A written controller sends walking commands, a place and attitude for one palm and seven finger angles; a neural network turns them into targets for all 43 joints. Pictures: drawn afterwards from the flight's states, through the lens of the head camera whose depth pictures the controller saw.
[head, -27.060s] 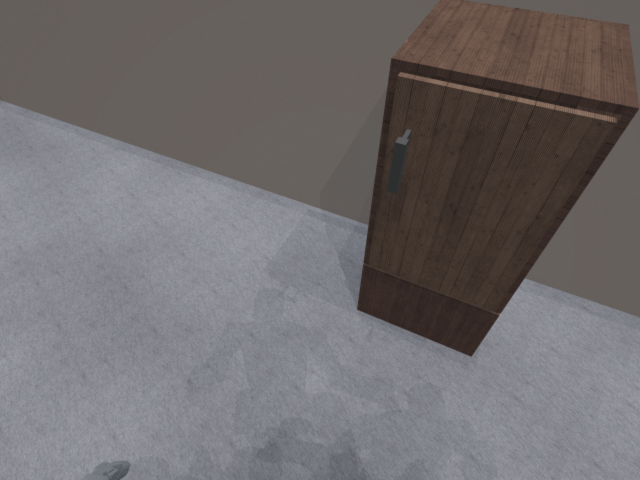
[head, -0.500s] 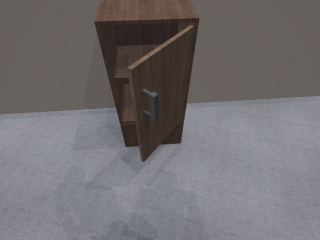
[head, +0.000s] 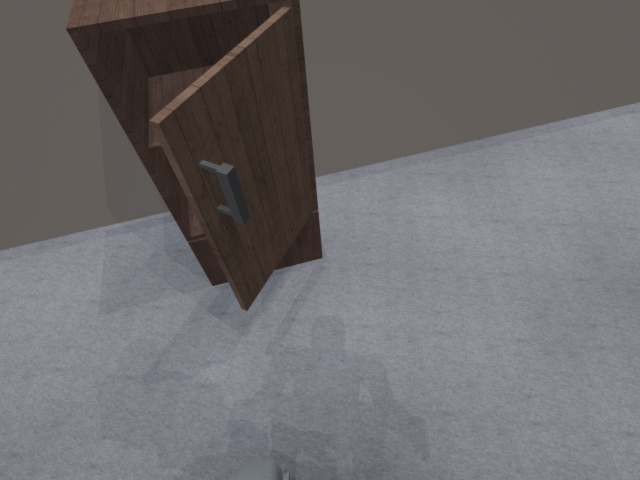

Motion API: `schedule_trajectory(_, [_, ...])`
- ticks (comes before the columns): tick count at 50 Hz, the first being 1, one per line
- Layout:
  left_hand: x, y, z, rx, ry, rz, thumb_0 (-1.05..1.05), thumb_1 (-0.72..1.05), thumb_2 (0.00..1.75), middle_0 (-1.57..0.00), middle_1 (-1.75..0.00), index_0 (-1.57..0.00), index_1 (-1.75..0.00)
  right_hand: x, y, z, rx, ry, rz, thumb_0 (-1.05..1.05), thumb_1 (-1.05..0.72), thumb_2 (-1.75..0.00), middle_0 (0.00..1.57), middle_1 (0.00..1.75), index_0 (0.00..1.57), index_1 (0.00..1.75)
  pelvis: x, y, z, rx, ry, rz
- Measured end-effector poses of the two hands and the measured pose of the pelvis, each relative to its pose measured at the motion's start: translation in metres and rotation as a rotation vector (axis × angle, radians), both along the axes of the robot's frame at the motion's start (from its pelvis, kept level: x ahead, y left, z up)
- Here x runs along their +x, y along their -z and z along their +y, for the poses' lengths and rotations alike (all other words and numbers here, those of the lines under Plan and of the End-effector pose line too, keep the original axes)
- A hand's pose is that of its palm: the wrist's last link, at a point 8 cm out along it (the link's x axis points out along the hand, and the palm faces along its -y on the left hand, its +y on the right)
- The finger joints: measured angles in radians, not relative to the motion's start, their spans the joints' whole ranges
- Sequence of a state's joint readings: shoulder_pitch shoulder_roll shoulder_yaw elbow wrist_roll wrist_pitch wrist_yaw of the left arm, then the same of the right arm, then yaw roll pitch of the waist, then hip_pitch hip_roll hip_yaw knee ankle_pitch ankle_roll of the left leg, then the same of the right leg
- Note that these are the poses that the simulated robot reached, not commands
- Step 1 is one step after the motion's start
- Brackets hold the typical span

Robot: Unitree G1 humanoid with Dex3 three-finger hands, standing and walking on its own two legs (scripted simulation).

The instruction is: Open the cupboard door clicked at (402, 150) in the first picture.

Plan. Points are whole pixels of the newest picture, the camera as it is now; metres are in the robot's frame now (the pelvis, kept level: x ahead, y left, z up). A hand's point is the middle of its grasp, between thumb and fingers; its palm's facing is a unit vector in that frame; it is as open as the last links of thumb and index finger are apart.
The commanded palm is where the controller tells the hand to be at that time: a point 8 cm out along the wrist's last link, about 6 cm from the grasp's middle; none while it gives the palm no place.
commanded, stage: walk to a spot facing it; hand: left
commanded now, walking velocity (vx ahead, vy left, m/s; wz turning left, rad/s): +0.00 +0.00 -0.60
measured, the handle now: (224, 192) +0.55 +0.22 -0.03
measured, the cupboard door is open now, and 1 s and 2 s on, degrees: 48 48 48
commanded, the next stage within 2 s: none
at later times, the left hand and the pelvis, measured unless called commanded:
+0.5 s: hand (194, 464) +0.15 +0.21 -0.16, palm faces -0.22 -0.95 -0.23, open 7.4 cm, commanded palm none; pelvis +0.02 +0.02 +0.01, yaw -18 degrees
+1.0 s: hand (293, 389) +0.26 +0.08 -0.15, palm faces -0.59 -0.78 -0.20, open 7.4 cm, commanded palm none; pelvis +0.04 -0.02 +0.01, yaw -37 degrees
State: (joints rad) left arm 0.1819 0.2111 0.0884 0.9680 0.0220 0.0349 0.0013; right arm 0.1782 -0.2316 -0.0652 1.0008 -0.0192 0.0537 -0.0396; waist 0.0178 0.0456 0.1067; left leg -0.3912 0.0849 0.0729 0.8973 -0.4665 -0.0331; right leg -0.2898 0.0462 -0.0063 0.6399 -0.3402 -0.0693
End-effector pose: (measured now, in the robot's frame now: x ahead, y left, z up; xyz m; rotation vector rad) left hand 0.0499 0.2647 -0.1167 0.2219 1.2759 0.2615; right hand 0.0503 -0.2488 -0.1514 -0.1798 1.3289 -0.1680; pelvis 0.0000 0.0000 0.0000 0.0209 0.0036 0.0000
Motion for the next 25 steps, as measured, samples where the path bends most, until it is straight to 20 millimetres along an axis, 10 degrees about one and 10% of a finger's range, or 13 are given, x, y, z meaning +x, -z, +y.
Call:
schedule_trajectory(16, [0.039, 0.001, -0.011, -0.050, 0.175, 0.064, 0.00, 0.90, 0.90, -0.20, -0.30, -0.20, -0.30, 0.056, -0.045, -0.003, -0.040, 0.131, -0.239, 0.01, -0.90, -0.89, 0.20, 0.30, 0.20, 0.30, 0.014, -0.016, 0.010, 0.008, 0.214, 0.042])
schedule_trajectory(25, [0.104, 0.010, -0.008, -0.078, 0.302, 0.007, 0.00, 0.90, 0.90, -0.20, -0.30, -0.20, -0.30, -0.003, -0.042, 0.007, -0.088, 0.186, -0.148, 0.01, -0.90, -0.89, 0.20, 0.30, 0.20, 0.30, 0.019, -0.011, 0.019, -0.035, 0.305, 0.037])
